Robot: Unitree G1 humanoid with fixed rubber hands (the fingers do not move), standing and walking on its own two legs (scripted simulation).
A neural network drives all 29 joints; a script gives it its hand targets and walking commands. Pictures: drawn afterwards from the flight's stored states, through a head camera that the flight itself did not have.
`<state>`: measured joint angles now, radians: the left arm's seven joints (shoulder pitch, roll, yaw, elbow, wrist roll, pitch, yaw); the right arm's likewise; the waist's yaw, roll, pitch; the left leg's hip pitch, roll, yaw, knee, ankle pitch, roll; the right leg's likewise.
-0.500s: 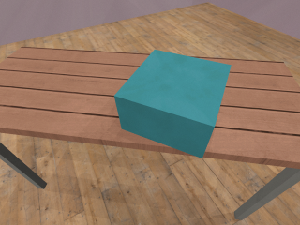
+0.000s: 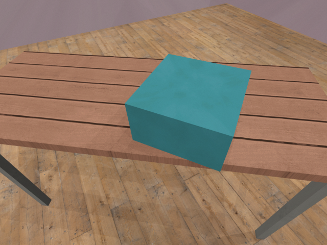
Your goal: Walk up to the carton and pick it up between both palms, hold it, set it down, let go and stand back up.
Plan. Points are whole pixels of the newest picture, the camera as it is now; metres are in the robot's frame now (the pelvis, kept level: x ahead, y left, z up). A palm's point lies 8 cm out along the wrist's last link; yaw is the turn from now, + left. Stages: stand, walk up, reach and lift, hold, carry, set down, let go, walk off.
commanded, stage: stand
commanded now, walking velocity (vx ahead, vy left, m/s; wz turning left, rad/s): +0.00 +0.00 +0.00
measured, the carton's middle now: (191, 105) +0.49 -0.06 +0.07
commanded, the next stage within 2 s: walk up in 0.36 s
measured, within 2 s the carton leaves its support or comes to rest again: neither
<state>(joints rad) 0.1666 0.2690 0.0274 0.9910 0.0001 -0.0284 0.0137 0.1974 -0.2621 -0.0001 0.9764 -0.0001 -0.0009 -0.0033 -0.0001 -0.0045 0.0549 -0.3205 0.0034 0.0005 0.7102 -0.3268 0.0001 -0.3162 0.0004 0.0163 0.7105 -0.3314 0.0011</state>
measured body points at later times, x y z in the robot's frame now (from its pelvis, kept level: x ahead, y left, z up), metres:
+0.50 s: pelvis +0.00 +0.00 +0.00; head +0.00 +0.00 +0.45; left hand +0.08 +0.27 -0.14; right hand +0.07 -0.26 -0.14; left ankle +0.04 +0.12 -0.72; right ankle +0.03 -0.12 -0.72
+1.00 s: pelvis +0.01 +0.06 +0.00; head +0.05 +0.08 +0.45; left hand +0.09 +0.37 -0.13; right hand +0.06 -0.24 -0.12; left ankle +0.03 +0.13 -0.72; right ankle +0.01 -0.11 -0.69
